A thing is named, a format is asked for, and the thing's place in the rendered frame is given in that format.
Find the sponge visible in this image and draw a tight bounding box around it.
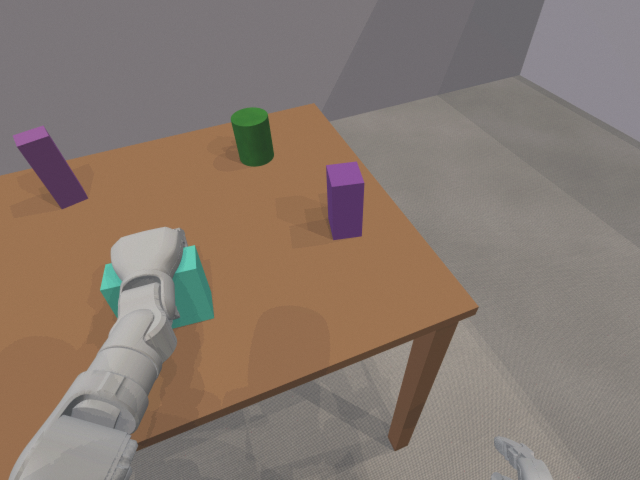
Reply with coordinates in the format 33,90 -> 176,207
100,245 -> 214,329

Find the robot left forearm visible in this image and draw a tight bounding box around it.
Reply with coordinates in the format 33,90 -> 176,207
8,269 -> 177,480

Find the robot left upper arm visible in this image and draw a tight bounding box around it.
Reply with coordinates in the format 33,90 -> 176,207
19,415 -> 138,480

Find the right robot hand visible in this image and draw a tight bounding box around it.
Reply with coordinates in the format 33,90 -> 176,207
491,436 -> 554,480

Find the table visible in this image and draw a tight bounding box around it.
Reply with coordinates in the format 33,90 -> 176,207
0,103 -> 479,480

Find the left robot hand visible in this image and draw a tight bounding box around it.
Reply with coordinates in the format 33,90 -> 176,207
111,227 -> 188,320

